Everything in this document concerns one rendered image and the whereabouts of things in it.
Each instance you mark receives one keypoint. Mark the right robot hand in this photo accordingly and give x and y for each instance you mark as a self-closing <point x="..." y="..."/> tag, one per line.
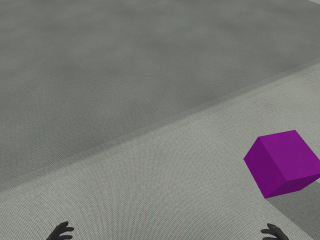
<point x="275" y="231"/>

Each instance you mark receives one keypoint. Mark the left robot hand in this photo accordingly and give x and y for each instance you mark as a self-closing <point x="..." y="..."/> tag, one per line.
<point x="59" y="229"/>

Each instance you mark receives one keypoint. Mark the carton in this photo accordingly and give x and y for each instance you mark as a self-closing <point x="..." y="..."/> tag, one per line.
<point x="282" y="163"/>

